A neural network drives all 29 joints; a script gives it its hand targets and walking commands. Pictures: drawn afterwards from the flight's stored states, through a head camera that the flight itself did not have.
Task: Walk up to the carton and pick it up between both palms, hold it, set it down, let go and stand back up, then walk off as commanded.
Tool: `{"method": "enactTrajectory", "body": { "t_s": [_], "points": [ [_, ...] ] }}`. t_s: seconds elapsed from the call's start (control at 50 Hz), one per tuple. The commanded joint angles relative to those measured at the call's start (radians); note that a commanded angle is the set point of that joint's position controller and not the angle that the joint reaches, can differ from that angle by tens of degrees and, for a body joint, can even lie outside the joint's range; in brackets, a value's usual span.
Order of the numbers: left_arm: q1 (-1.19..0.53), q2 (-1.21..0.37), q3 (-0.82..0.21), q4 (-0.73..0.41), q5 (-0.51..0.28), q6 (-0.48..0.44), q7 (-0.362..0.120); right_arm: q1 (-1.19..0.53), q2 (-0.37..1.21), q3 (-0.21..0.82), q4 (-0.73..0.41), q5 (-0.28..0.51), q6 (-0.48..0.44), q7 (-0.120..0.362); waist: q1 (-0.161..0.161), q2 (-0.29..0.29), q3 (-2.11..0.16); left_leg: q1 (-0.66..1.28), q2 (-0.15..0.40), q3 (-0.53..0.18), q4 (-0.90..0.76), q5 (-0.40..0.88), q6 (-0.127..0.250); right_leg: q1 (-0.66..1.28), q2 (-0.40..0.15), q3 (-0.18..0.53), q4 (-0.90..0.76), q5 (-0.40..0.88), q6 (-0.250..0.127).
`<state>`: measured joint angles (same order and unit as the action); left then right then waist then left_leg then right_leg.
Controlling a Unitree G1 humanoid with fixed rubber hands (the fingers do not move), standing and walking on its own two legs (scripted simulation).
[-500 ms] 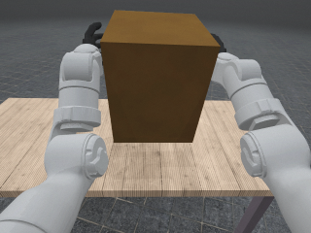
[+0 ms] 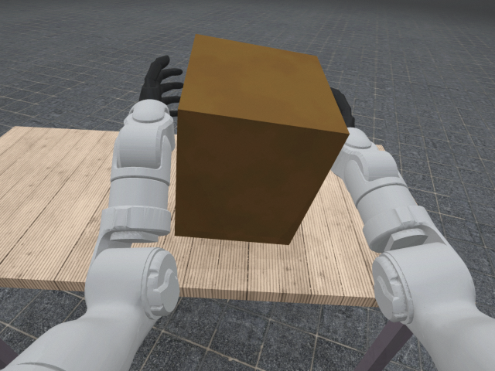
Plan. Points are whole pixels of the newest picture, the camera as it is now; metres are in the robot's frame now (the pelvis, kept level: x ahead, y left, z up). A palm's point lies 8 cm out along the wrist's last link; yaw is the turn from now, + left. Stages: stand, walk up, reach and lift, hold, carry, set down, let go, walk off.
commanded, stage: set down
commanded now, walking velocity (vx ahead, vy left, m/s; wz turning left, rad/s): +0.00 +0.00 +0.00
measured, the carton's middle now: (245, 146) +0.40 +0.01 +0.21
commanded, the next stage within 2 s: none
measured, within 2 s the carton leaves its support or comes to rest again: neither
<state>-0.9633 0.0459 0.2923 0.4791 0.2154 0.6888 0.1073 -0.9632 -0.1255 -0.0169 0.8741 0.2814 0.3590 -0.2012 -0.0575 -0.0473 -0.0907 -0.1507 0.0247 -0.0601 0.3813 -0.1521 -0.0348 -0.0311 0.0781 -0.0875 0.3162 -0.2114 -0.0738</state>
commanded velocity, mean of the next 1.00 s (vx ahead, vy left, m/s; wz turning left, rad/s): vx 0.00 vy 0.00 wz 0.00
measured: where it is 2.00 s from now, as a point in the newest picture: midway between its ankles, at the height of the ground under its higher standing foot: outside the picture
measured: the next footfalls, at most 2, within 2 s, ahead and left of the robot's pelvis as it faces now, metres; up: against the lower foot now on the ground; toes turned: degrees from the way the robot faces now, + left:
none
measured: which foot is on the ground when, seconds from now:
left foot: down 0.00-1.00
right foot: down 0.00-1.00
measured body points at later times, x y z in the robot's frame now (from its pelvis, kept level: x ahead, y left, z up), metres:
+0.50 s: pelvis +0.00 -0.02 +0.00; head -0.04 +0.00 +0.45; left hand +0.41 +0.15 +0.24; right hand +0.42 -0.14 +0.21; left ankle +0.04 +0.14 -0.74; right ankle -0.02 -0.06 -0.74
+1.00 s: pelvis +0.00 -0.01 +0.00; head -0.02 -0.01 +0.45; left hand +0.40 +0.15 +0.22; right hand +0.44 -0.14 +0.19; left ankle +0.04 +0.14 -0.74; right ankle -0.02 -0.06 -0.74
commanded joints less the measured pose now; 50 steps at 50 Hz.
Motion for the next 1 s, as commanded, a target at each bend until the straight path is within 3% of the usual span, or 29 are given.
{"method": "enactTrajectory", "body": {
  "t_s": [0.0, 0.06, 0.16, 0.2, 0.28, 0.36, 0.38, 0.42, 0.48, 0.54, 0.58, 0.62, 0.68, 0.7, 0.74, 0.76, 0.84, 0.92, 0.98],
  "points": [
    [-0.634, -0.512, -0.265, -0.054, -0.079, -0.026, -0.156, -1.117, 0.528, 0.185, -0.398, 0.059, -0.095, 0.084, 0.032, 0.054, -0.405, 0.213, -0.067, 0.038, -0.015, 0.156, 0.039, 0.039, -0.068, 0.064, -0.019, 0.402, 0.166],
    [-0.591, -0.478, -0.185, -0.037, -0.024, -0.014, -0.169, -1.047, 0.520, 0.163, -0.336, 0.039, -0.085, 0.090, 0.066, 0.036, -0.349, 0.182, -0.063, 0.046, -0.040, 0.141, 0.044, 0.049, -0.079, 0.063, -0.012, 0.429, 0.184],
    [-0.565, -0.441, -0.129, 0.015, 0.005, -0.018, -0.182, -1.007, 0.482, 0.119, -0.244, 0.023, -0.089, 0.102, 0.067, 0.001, -0.287, 0.175, -0.061, 0.060, -0.048, 0.136, 0.047, 0.014, -0.068, 0.060, -0.021, 0.399, 0.190],
    [-0.553, -0.442, -0.131, 0.003, -0.005, -0.031, -0.181, -0.995, 0.485, 0.116, -0.255, 0.019, -0.101, 0.105, 0.061, -0.007, -0.321, 0.194, -0.057, 0.062, -0.042, 0.163, 0.040, 0.023, -0.072, 0.063, -0.022, 0.426, 0.192],
    [-0.585, -0.473, -0.193, -0.056, -0.054, -0.051, -0.168, -1.007, 0.485, 0.117, -0.282, 0.016, -0.124, 0.104, 0.033, -0.002, -0.372, 0.218, -0.056, 0.062, -0.028, 0.215, 0.031, 0.026, -0.051, 0.042, -0.006, 0.470, 0.184],
    [-0.572, -0.502, -0.227, -0.094, -0.063, -0.066, -0.160, -0.976, 0.484, 0.105, -0.306, -0.015, -0.147, 0.102, 0.007, 0.021, -0.412, 0.242, -0.053, 0.056, -0.019, 0.234, 0.022, 0.026, -0.066, 0.043, -0.004, 0.522, 0.186],
    [-0.549, -0.508, -0.235, -0.095, -0.061, -0.068, -0.159, -0.983, 0.489, 0.119, -0.330, -0.004, -0.152, 0.103, 0.014, 0.014, -0.426, 0.242, -0.051, 0.055, -0.014, 0.238, 0.022, 0.043, -0.071, 0.049, -0.005, 0.534, 0.191],
    [-0.549, -0.510, -0.256, -0.126, -0.064, -0.072, -0.152, -0.997, 0.484, 0.126, -0.381, -0.007, -0.164, 0.103, 0.019, 0.038, -0.462, 0.227, -0.055, 0.058, -0.008, 0.242, 0.015, 0.062, -0.084, 0.056, 0.004, 0.581, 0.196],
    [-0.591, -0.565, -0.348, -0.228, -0.093, -0.074, -0.127, -1.008, 0.472, 0.145, -0.403, 0.012, -0.179, 0.111, 0.011, 0.116, -0.522, 0.292, -0.050, 0.056, 0.013, 0.331, -0.009, 0.024, -0.055, 0.029, 0.013, 0.553, 0.165],
    [-0.554, -0.573, -0.358, -0.249, -0.076, -0.063, -0.105, -0.963, 0.448, 0.144, -0.365, 0.014, -0.176, 0.130, 0.039, 0.133, -0.502, 0.340, -0.035, 0.054, 0.032, 0.362, -0.011, -0.042, -0.050, 0.028, -0.005, 0.467, 0.146],
    [-0.507, -0.542, -0.309, -0.202, -0.049, -0.052, -0.103, -0.935, 0.434, 0.141, -0.325, -0.006, -0.166, 0.141, 0.057, 0.086, -0.449, 0.286, -0.036, 0.063, 0.011, 0.311, 0.008, -0.040, -0.057, 0.036, -0.012, 0.439, 0.152],
    [-0.484, -0.546, -0.305, -0.236, -0.050, -0.042, -0.102, -0.922, 0.439, 0.156, -0.332, -0.002, -0.168, 0.152, 0.070, 0.064, -0.456, 0.264, -0.032, 0.058, -0.006, 0.289, 0.018, -0.009, -0.063, 0.039, -0.002, 0.475, 0.152],
    [-0.468, -0.534, -0.261, -0.193, -0.021, -0.039, -0.102, -0.924, 0.417, 0.147, -0.296, -0.004, -0.170, 0.166, 0.085, 0.046, -0.436, 0.225, -0.030, 0.065, -0.024, 0.275, 0.026, 0.009, -0.065, 0.046, 0.000, 0.487, 0.158],
    [-0.465, -0.518, -0.235, -0.188, -0.005, -0.036, -0.101, -0.941, 0.421, 0.153, -0.307, 0.000, -0.172, 0.171, 0.104, 0.038, -0.433, 0.207, -0.030, 0.066, -0.033, 0.246, 0.029, 0.020, -0.077, 0.053, -0.008, 0.478, 0.162],
    [-0.469, -0.537, -0.252, -0.205, -0.020, -0.042, -0.097, -0.965, 0.433, 0.168, -0.339, 0.003, -0.185, 0.176, 0.108, 0.017, -0.478, 0.211, -0.029, 0.063, -0.029, 0.271, 0.033, 0.031, -0.071, 0.054, 0.001, 0.516, 0.161],
    [-0.476, -0.535, -0.242, -0.199, -0.019, -0.049, -0.091, -0.944, 0.426, 0.145, -0.290, -0.005, -0.183, 0.183, 0.105, 0.015, -0.458, 0.224, -0.021, 0.065, -0.029, 0.267, 0.034, 0.005, -0.061, 0.047, 0.000, 0.473, 0.156],
    [-0.480, -0.542, -0.247, -0.183, -0.034, -0.057, -0.083, -0.967, 0.424, 0.139, -0.300, -0.024, -0.197, 0.194, 0.109, -0.014, -0.469, 0.239, -0.013, 0.069, -0.026, 0.282, 0.036, -0.022, -0.058, 0.040, -0.009, 0.454, 0.151],
    [-0.459, -0.573, -0.269, -0.197, -0.040, -0.062, -0.069, -0.957, 0.398, 0.115, -0.276, -0.030, -0.207, 0.210, 0.104, 0.021, -0.485, 0.299, -0.006, 0.061, -0.012, 0.318, 0.025, -0.089, -0.039, 0.020, -0.021, 0.397, 0.128],
    [-0.436, -0.560, -0.264, -0.199, -0.032, -0.057, -0.068, -0.919, 0.372, 0.083, -0.236, -0.054, -0.206, 0.219, 0.096, 0.034, -0.452, 0.293, -0.004, 0.060, -0.015, 0.299, 0.024, -0.109, -0.056, 0.023, -0.035, 0.367, 0.129]
  ]
}}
